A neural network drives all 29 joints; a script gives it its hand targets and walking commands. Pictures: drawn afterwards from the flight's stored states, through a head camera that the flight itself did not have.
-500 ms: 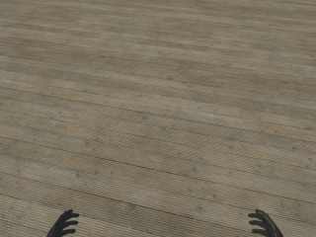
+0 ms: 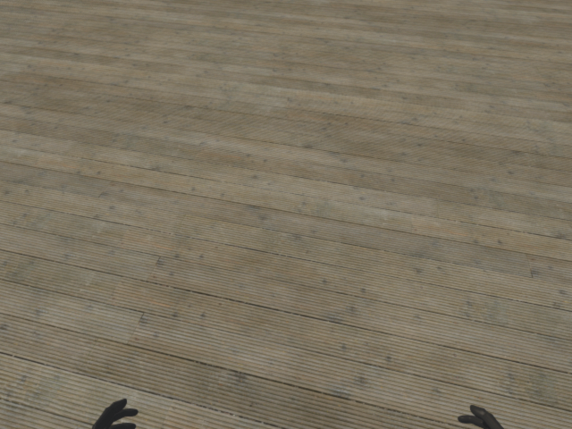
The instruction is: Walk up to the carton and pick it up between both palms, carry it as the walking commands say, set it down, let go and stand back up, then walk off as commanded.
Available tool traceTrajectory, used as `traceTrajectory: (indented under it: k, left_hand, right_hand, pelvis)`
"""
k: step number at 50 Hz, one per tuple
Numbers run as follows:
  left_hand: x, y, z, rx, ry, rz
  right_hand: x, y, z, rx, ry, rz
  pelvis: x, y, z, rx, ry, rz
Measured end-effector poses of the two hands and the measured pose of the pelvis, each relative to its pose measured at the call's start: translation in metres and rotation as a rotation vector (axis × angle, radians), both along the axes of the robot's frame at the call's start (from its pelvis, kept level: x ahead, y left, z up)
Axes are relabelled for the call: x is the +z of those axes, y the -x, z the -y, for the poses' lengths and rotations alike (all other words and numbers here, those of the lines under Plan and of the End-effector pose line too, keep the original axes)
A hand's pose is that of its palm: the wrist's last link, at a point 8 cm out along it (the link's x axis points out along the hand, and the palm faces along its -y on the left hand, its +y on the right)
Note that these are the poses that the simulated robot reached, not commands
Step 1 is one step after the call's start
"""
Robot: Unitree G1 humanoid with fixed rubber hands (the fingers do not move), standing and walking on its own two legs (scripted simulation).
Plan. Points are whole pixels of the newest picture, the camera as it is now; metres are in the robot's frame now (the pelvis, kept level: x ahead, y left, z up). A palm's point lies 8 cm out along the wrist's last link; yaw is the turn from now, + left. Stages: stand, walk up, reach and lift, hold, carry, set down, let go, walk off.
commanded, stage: stand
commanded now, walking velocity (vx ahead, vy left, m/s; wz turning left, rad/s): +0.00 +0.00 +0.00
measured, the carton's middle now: out of the picture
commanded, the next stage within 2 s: walk up in 1.28 s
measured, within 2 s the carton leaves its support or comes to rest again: neither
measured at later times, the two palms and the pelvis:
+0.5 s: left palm out of the picture +0.08 +0.28 -0.11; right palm out of the picture +0.06 -0.30 -0.11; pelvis -0.01 -0.01 +0.01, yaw +0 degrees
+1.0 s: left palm out of the picture +0.07 +0.28 -0.11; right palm out of the picture +0.06 -0.30 -0.11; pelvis -0.01 -0.01 +0.01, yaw +1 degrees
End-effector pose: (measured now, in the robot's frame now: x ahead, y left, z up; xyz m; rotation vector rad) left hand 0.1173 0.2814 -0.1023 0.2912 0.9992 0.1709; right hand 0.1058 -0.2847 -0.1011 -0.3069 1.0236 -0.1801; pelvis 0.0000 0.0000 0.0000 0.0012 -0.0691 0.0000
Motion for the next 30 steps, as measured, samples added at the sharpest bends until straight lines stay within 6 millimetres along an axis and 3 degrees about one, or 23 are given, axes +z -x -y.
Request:
traceTrajectory:
  k: [30]
  left_hand:
    - [-0.008, 0.048, -0.001, 0.062, -0.003, -0.127]
  right_hand:
    - [-0.007, 0.051, 0.014, -0.053, 0.010, -0.138]
  pelvis:
    - [0.007, 0.011, 0.008, 0.008, 0.002, 0.000]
